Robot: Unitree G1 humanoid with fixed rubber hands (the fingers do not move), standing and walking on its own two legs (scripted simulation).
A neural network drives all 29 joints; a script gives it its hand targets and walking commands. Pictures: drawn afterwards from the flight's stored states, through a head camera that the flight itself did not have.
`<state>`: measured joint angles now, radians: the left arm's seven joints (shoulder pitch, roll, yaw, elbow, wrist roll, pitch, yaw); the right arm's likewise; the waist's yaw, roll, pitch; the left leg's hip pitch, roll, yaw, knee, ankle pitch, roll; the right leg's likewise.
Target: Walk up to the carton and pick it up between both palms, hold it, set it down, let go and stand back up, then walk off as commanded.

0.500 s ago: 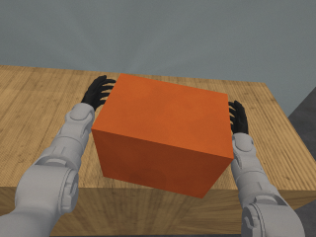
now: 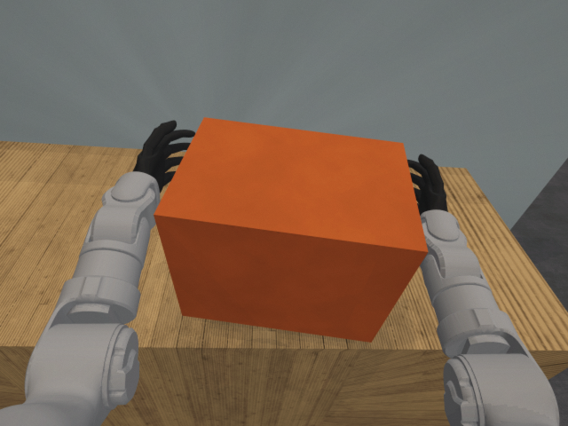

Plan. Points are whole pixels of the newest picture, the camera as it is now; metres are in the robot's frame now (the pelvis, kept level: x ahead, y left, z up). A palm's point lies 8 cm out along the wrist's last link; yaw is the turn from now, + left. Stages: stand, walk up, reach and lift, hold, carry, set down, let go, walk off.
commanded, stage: reach and lift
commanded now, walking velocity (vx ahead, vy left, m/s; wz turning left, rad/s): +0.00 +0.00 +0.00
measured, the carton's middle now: (289, 232) +0.40 -0.03 +0.09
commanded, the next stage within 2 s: hold in 1.72 s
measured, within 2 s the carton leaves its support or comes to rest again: neither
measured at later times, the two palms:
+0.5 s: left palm (137, 163) +0.40 +0.17 +0.21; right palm (440, 190) +0.38 -0.22 +0.20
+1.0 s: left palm (130, 157) +0.38 +0.18 +0.23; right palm (448, 175) +0.37 -0.22 +0.22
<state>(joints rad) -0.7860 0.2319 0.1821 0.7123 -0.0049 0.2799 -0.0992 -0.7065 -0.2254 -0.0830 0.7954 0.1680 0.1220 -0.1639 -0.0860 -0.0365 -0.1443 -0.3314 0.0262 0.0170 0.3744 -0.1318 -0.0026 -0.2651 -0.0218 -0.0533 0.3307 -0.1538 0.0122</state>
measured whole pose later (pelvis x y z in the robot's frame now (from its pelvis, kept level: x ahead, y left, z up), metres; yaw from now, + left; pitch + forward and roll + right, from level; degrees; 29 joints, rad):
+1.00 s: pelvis -0.01 +0.00 +0.00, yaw +0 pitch +2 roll -1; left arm -0.76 0.17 0.27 0.34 0.05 0.69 -0.05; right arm -0.85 -0.30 -0.04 0.78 0.26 0.35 -0.09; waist -0.09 -0.04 -0.16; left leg -0.28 0.03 0.02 0.36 -0.12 0.00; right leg -0.22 -0.02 -0.05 0.33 -0.15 0.01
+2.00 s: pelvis -0.01 +0.00 +0.00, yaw +0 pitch +2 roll -1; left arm -0.76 0.17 0.29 0.25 0.06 0.82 -0.04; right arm -0.93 -0.34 -0.02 0.74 0.30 0.53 -0.09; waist -0.09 -0.04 -0.22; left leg -0.28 0.03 0.01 0.36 -0.11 0.00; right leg -0.22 -0.02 -0.05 0.33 -0.14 0.01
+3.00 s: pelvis -0.01 +0.00 +0.00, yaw +0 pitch +2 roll -1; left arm -0.76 0.17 0.30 0.23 0.06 0.84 -0.04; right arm -0.94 -0.34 -0.01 0.74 0.31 0.55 -0.09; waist -0.09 -0.03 -0.22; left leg -0.28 0.03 0.01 0.36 -0.12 0.00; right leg -0.22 -0.02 -0.05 0.33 -0.14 0.01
